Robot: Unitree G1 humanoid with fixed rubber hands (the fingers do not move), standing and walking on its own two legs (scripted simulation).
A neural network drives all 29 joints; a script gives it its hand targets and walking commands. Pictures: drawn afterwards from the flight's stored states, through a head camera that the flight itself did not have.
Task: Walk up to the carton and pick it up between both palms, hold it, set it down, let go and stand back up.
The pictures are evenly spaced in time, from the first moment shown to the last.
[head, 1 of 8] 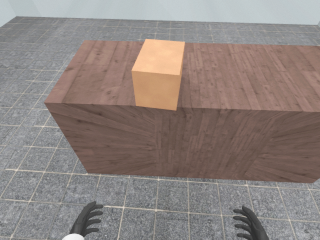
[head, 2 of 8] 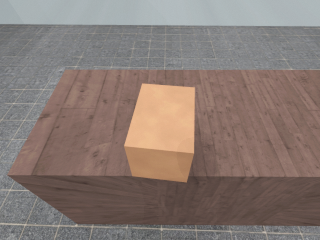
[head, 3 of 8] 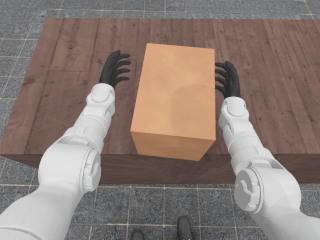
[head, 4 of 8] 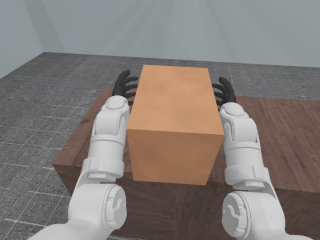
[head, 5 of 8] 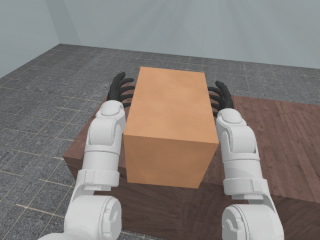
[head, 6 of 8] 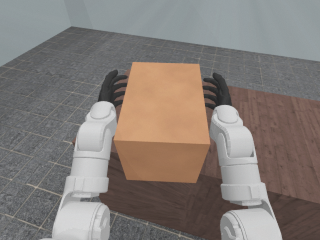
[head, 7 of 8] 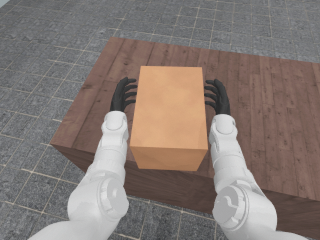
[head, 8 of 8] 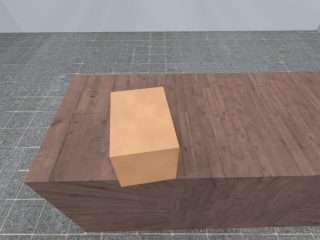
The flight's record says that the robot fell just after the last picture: no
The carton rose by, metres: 0.23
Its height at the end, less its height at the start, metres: +0.00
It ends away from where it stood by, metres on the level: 0.12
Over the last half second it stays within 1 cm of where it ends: yes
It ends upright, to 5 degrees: yes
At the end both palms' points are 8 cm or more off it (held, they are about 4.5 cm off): yes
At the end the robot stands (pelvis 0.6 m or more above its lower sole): yes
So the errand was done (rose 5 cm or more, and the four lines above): yes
